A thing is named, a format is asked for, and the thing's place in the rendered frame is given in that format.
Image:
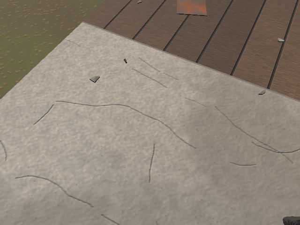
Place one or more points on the right robot hand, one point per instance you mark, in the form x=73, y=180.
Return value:
x=291, y=220

